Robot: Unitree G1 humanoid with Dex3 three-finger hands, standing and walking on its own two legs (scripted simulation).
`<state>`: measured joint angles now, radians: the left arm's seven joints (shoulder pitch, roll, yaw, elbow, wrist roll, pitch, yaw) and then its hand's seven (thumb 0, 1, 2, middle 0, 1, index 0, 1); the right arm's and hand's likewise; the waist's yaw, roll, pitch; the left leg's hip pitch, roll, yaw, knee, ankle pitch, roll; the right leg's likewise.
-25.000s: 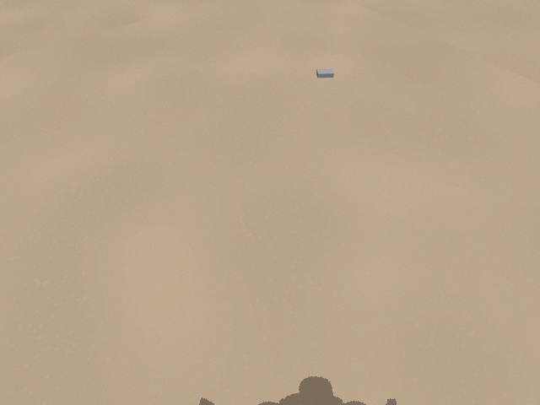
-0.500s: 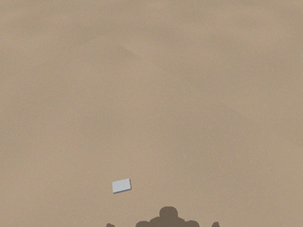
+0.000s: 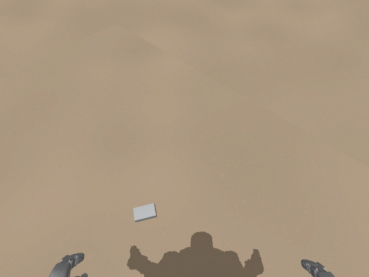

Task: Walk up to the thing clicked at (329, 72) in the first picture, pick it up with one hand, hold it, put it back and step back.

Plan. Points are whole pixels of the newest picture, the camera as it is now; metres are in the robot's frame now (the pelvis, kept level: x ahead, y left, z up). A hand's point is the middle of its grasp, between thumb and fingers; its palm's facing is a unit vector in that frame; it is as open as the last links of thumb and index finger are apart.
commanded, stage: rise first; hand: left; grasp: from above
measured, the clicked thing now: (144, 212) +0.47 +0.24 -0.76
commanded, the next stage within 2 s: none
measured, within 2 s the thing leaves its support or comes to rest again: neither
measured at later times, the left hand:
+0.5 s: hand (90, 274) +0.15 +0.27 -0.21, palm faces -0.11 -0.89 -0.44, open 13.8 cm
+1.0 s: hand out of the picture +0.14 +0.28 -0.27, palm faces -0.25 -0.78 -0.57, open 14.1 cm
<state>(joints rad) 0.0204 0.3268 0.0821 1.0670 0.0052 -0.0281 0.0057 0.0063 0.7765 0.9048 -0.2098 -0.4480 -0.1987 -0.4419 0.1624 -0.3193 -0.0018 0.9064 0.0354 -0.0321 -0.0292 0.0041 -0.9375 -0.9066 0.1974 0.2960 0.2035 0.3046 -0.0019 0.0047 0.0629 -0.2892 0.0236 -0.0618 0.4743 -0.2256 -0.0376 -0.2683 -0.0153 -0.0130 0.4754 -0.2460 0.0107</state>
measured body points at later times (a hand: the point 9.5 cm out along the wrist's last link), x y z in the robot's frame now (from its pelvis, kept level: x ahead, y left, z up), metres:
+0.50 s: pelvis +0.00 +0.02 -0.06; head +0.08 +0.04 +0.38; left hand +0.16 +0.31 -0.18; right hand +0.14 -0.24 -0.16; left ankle +0.01 +0.15 -0.74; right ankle +0.00 -0.13 -0.74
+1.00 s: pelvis -0.01 +0.02 -0.13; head +0.11 +0.03 +0.31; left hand +0.16 +0.32 -0.23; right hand +0.17 -0.23 -0.22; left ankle +0.01 +0.15 -0.74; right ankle +0.00 -0.13 -0.74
